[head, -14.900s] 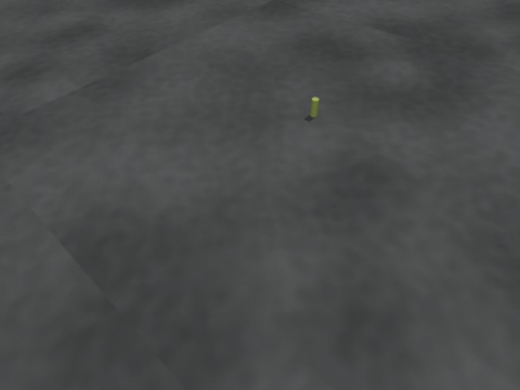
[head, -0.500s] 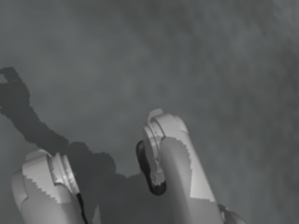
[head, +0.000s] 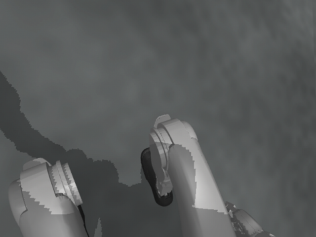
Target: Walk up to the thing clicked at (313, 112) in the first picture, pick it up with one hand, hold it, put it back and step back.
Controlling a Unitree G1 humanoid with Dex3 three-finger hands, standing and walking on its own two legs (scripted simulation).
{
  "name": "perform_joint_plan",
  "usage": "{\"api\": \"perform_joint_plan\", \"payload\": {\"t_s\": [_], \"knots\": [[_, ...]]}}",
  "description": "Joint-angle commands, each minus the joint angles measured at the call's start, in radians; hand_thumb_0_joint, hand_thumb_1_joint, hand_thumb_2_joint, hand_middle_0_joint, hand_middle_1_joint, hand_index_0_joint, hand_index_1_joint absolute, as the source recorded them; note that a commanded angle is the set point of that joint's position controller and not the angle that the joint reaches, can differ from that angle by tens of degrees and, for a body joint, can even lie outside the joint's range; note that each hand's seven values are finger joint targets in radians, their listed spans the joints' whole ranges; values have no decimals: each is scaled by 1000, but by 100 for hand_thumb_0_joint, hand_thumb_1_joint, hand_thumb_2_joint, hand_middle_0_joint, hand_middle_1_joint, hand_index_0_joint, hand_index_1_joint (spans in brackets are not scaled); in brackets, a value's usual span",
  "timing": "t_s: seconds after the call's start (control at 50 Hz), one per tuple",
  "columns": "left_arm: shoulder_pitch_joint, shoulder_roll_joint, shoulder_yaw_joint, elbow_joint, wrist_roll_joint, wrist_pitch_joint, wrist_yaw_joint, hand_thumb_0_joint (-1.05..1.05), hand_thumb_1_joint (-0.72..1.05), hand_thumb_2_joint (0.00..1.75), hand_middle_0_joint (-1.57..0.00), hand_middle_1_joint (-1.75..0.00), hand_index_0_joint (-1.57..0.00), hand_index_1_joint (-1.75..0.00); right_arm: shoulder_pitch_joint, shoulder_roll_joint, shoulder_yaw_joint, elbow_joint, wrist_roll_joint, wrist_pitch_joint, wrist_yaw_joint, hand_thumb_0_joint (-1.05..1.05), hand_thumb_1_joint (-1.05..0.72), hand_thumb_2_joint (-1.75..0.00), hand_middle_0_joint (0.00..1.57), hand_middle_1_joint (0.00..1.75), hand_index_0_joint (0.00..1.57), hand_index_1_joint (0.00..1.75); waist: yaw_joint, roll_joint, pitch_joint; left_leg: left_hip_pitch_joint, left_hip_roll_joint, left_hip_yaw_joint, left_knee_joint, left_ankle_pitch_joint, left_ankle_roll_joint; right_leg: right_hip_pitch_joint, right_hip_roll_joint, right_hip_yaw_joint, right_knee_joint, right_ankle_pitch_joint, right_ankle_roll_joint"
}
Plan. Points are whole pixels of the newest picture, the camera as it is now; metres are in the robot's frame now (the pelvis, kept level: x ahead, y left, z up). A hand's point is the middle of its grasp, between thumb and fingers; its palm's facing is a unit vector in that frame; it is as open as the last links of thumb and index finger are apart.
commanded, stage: close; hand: left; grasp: from above
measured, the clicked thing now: out of the picture +0.50 +0.31 -0.25
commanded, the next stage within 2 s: settle in 1.34 s
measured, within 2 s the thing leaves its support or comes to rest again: leaves its support in 1.70 s
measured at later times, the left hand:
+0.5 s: hand out of the picture +0.49 +0.32 -0.22, palm faces -0.43 -0.11 -0.89, open 9.2 cm
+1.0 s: hand out of the picture +0.48 +0.33 -0.22, palm faces -0.45 -0.11 -0.89, open 7.8 cm
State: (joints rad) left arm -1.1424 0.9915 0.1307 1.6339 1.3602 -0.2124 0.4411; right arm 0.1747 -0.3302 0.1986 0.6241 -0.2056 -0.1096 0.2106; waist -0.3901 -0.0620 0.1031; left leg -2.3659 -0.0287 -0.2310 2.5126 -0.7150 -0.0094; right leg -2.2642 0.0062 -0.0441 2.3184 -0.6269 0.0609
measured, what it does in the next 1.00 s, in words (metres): stands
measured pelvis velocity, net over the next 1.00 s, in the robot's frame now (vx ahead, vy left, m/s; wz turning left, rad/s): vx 0.00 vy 0.00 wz -0.02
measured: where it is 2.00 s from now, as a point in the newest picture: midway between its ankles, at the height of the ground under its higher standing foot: (121, 209)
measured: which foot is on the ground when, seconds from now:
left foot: down 0.00-1.00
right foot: down 0.00-1.00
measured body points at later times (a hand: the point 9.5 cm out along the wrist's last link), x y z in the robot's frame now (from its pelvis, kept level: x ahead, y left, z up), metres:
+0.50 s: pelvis +0.00 +0.00 +0.00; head +0.27 +0.12 +0.33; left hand +0.51 +0.32 -0.17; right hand +0.02 -0.26 -0.05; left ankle +0.06 +0.12 -0.28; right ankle +0.13 -0.15 -0.28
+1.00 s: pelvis +0.00 +0.00 +0.00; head +0.27 +0.12 +0.33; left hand +0.50 +0.33 -0.17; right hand +0.03 -0.26 -0.05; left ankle +0.06 +0.12 -0.28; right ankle +0.13 -0.15 -0.28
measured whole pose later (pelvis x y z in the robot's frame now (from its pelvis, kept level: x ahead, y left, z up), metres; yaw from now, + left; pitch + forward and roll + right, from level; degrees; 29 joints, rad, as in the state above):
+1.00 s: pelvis +0.00 +0.00 +0.00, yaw -1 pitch +30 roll -15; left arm -1.13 1.04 0.12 1.65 1.36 -0.24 0.45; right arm 0.18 -0.35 0.24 0.61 -0.22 -0.12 0.22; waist -0.39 -0.08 0.13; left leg -2.37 -0.03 -0.26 2.54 -0.71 -0.01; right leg -2.26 0.01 -0.06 2.32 -0.62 0.06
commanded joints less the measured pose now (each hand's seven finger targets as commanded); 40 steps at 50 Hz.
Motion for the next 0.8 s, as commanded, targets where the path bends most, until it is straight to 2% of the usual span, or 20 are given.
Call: {"api": "perform_joint_plan", "payload": {"t_s": [0.0,0.1,0.16,0.18,0.3,0.32,0.34,0.38,0.4,0.42,0.44,0.46,0.52,0.56,0.6,0.66,0.68,0.7,0.76,0.78], "knots": [[-288,218,15,-132,-16,-12,44,0,0,81,-40,-99,-44,-94,228,-313,-97,25,-4,1,-5,0,-90,-90,20,30,20,30,-56,512,-651,594,30,107,-278,257,4,281,27,-181,-147,229,-82],[-296,214,1,-131,-18,-18,49,0,4,73,-41,-95,-47,-90,224,-322,-91,19,-4,0,-1,0,-90,-90,20,30,20,30,-62,507,-636,560,28,110,-274,250,9,298,27,-181,-153,232,-80],[-283,248,19,-124,-12,-21,58,0,6,72,-44,-93,-49,-88,223,-317,-86,29,-5,0,0,0,-90,-90,20,30,20,30,-47,508,-645,556,30,111,-274,240,11,310,32,-181,-152,222,-81],[-277,219,4,-113,-12,-20,54,0,8,72,-45,-93,-50,-88,217,-330,-87,9,-10,-5,1,0,-90,-90,20,30,20,30,-61,483,-623,554,28,109,-265,252,9,294,28,-184,-154,229,-81],[-266,276,30,-107,-10,-15,66,0,12,67,-48,-89,-54,-83,223,-330,-75,17,-6,-11,4,0,-90,-90,20,30,20,30,-57,499,-625,548,31,108,-270,243,13,317,34,-184,-153,226,-78],[-264,274,29,-120,-12,-14,67,0,13,67,-48,-89,-54,-84,216,-329,-75,15,-11,-9,3,0,-90,-90,20,30,20,30,-49,494,-650,556,31,110,-268,247,13,325,36,-184,-154,231,-76],[-275,231,-7,-125,-16,-14,65,0,12,68,-50,-87,-54,-82,212,-324,-73,13,-7,-13,3,0,-90,-90,20,30,20,30,-54,510,-655,577,32,106,-271,263,9,320,35,-185,-150,242,-76],[-270,231,-5,-107,-27,-12,69,0,13,67,-49,-87,-55,-82,208,-327,-73,11,-9,-18,3,0,-90,-90,20,30,20,30,-59,495,-639,558,32,101,-274,231,11,311,37,-188,-152,226,-76],[-288,250,2,-130,-19,-13,69,0,13,65,-49,-87,-54,-81,214,-337,-74,13,-5,-19,3,0,-90,-90,20,30,20,30,-61,512,-622,555,32,97,-282,234,8,295,32,-192,-148,223,-78],[-265,311,49,-129,-14,-10,77,0,14,67,-50,-87,-55,-82,222,-338,-76,20,-6,-15,2,0,-90,-90,20,30,20,30,-40,518,-653,581,35,93,-283,252,6,308,34,-191,-143,231,-78],[-271,315,47,-146,-8,-10,79,0,15,69,-52,-86,-57,-82,214,-340,-74,17,-8,-14,0,0,-90,-90,20,30,20,30,-35,531,-670,587,34,99,-276,260,4,308,34,-188,-139,234,-81],[-293,252,8,-138,-7,-10,73,0,15,67,-53,-85,-57,-80,213,-338,-74,7,-8,-16,3,0,-90,-90,20,30,20,30,-56,546,-645,588,34,98,-273,276,0,297,31,-189,-136,244,-84],[-275,276,36,-109,-10,-7,76,0,18,64,-53,-85,-58,-79,214,-337,-73,13,-10,-14,3,0,-90,-90,20,30,20,30,-61,496,-605,530,32,96,-275,226,9,291,35,-190,-146,212,-79],[-283,277,28,-123,-10,-10,69,0,20,68,-56,-86,-61,-81,199,-336,-72,12,-9,-15,1,0,-90,-90,20,30,20,30,-45,524,-618,547,33,92,-286,209,6,284,34,-189,-144,198,-84],[-275,253,14,-127,-13,-6,64,0,22,63,-57,-84,-62,-78,209,-334,-74,11,-13,-18,3,0,-90,-90,20,30,20,30,-53,518,-647,563,33,96,-279,238,7,312,35,-190,-146,226,-78],[-269,234,11,-83,-20,-6,49,0,24,63,-58,-84,-63,-79,219,-347,-77,16,-11,-18,4,0,-90,-90,20,30,20,30,-79,493,-584,553,36,83,-272,253,1,264,30,-195,-141,225,-80],[-266,227,-2,-104,-16,-8,42,0,24,61,-58,-83,-63,-77,216,-340,-76,8,-14,-20,6,0,-90,-90,20,30,20,30,-74,513,-598,561,34,91,-271,257,4,283,33,-191,-148,228,-79],[-282,275,23,-123,-18,-12,46,0,25,62,-60,-83,-65,-78,218,-328,-58,16,-11,-15,5,0,-90,-90,20,30,20,30,-66,498,-618,559,36,86,-271,256,6,301,34,-193,-147,230,-80],[-269,229,-11,-98,-21,-20,37,0,29,62,-62,-83,-68,-78,197,-350,-70,-5,-14,-16,1,0,-90,-90,20,30,20,30,-69,496,-577,542,33,87,-274,215,2,270,30,-196,-150,197,-84],[-272,271,15,-125,-14,-25,38,0,31,61,-63,-83,-68,-78,214,-337,-60,5,-14,-14,1,0,-90,-90,20,30,20,30,-67,508,-598,568,36,84,-275,230,1,281,31,-197,-148,205,-79]]}}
